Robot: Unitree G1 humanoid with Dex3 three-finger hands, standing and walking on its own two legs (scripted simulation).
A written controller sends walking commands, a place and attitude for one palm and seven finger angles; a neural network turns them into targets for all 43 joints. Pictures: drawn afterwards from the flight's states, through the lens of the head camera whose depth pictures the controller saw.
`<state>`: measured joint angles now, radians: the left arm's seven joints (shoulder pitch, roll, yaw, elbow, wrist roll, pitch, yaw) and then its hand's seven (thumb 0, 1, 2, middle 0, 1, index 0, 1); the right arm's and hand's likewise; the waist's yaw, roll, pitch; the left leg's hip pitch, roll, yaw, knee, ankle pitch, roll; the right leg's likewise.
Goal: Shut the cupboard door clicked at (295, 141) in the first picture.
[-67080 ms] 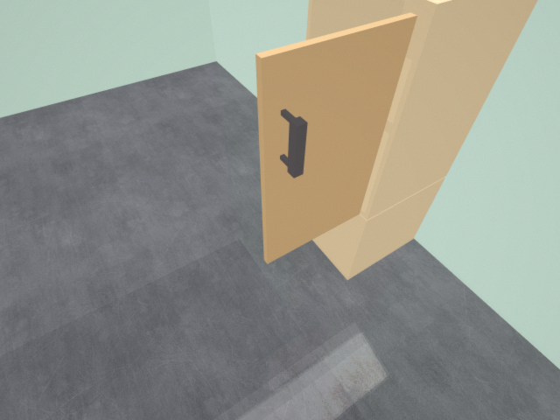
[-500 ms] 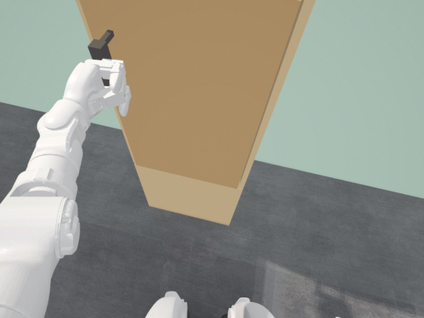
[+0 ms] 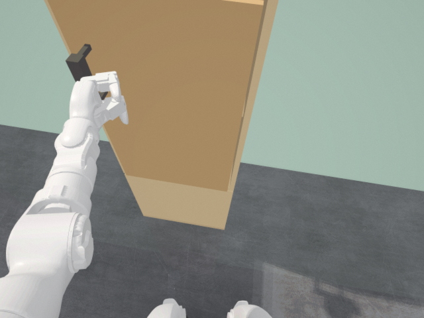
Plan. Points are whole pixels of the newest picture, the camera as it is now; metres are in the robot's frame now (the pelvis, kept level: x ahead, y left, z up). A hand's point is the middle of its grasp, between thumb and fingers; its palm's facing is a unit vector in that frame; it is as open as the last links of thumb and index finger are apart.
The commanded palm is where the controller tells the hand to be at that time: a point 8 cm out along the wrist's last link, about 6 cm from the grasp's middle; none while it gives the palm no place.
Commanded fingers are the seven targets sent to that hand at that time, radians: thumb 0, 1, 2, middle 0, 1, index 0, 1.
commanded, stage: pull the fist back off the door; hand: left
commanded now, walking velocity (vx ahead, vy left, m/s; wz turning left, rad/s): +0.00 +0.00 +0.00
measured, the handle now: (91, 79) +0.56 +0.22 +0.13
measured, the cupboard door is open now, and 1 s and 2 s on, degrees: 0 0 0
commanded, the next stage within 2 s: draw the hand back to the body in 0.40 s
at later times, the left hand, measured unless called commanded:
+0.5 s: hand (104, 137) +0.40 +0.17 +0.12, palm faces +0.01 -1.00 -0.01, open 3.1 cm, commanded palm +0.39 +0.21 +0.13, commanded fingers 0.00 0.90 0.90 -1.30 -1.50 -1.30 -1.50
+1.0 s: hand (72, 157) +0.34 +0.19 +0.16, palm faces +0.00 -1.00 -0.05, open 3.1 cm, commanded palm +0.31 +0.24 +0.17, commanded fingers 0.00 0.90 0.90 -1.16 -1.35 -1.16 -1.35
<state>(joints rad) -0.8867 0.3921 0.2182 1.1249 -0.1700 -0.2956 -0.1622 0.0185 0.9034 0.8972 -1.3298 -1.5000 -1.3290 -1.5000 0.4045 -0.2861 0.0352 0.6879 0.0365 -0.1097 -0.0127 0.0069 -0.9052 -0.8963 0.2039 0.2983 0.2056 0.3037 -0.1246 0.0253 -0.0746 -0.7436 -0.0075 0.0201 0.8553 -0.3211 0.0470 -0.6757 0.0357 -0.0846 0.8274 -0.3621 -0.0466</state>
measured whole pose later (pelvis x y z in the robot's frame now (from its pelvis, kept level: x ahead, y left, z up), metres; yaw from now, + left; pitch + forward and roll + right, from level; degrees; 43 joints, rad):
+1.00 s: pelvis +0.05 +0.00 +0.03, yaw +0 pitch +1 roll -1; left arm -0.01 0.30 0.21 0.08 -0.28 -0.01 -0.23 0.02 0.90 0.90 -1.29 -1.49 -1.29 -1.49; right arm 0.27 -0.26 0.05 0.58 0.07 -0.08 -0.07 0.01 -0.91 -0.90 0.20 0.30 0.20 0.30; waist 0.01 0.05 -0.07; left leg -0.33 -0.02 0.03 0.63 -0.31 0.04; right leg -0.27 0.03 -0.06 0.61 -0.35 -0.04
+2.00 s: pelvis +0.06 +0.00 +0.05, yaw +0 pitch -3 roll +0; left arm 0.46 0.34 0.33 -0.36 -0.08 -0.07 0.11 0.02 0.89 0.90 -0.23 -0.32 -0.23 -0.32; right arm 0.19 -0.23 0.02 0.64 0.02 -0.06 -0.07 0.01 -0.91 -0.90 0.20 0.30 0.20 0.30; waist 0.07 0.07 -0.01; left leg -0.13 -0.03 0.03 0.42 -0.24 0.04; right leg -0.06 0.03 -0.05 0.39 -0.27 -0.04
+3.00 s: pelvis -0.02 +0.04 +0.03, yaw -1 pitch +0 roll -2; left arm 0.51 0.40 0.44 -0.47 -0.03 -0.21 0.15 0.02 0.89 0.90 -0.21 -0.30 -0.21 -0.30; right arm 0.26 -0.22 0.01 0.57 0.01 -0.02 -0.08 0.01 -0.90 -0.90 0.20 0.30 0.21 0.30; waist 0.01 0.01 -0.01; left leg -0.41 -0.04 0.06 0.62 -0.21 0.10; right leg -0.35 0.02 -0.01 0.58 -0.24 0.01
